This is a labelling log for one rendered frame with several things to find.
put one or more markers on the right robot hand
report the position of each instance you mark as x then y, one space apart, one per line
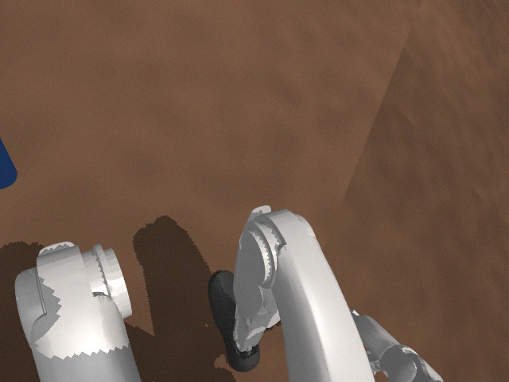
375 337

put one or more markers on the right robot arm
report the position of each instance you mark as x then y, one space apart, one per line
400 363

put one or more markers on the right robot foot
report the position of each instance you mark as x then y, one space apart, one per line
223 305

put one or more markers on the can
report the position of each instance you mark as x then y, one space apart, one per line
8 173

